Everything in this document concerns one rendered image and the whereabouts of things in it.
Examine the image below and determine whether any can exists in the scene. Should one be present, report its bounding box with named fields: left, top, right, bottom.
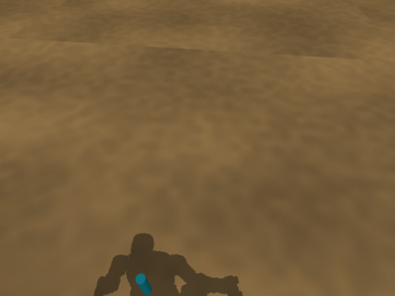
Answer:
left=136, top=273, right=152, bottom=295

